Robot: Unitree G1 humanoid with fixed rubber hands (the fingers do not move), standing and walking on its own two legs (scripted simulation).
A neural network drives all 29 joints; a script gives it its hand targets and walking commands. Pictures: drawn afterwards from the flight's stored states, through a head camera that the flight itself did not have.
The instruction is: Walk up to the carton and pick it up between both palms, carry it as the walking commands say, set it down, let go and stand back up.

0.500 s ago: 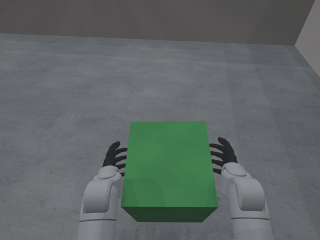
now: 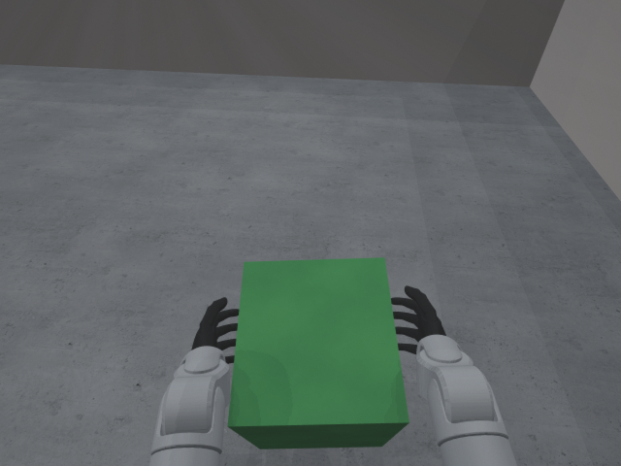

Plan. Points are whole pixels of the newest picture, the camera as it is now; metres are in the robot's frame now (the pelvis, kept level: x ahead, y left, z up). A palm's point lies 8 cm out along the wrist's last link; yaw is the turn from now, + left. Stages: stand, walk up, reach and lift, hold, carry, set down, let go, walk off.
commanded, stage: hold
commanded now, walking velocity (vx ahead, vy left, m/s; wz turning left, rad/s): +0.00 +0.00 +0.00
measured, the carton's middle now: (317, 360) +0.30 +0.03 -0.06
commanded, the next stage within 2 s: set down in 0.50 s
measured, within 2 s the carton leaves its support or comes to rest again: neither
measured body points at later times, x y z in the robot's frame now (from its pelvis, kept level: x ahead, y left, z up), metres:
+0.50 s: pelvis -0.02 +0.02 +0.00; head -0.08 +0.02 +0.45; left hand +0.28 +0.18 +0.05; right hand +0.32 -0.11 +0.07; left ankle +0.03 +0.12 -0.74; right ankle +0.01 -0.09 -0.74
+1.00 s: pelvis -0.01 +0.00 -0.01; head +0.00 +0.00 +0.44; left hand +0.30 +0.18 -0.01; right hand +0.34 -0.10 +0.00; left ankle +0.03 +0.12 -0.74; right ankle +0.01 -0.09 -0.74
